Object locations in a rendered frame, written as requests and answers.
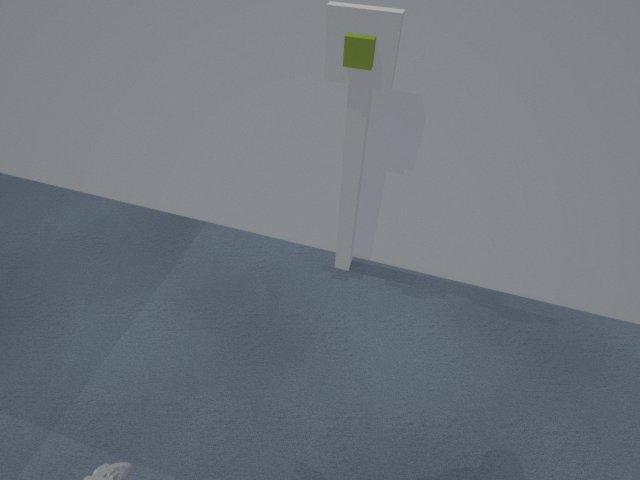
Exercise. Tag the button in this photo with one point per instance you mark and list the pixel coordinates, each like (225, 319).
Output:
(359, 51)

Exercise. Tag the panel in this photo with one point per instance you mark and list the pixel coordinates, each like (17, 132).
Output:
(386, 24)

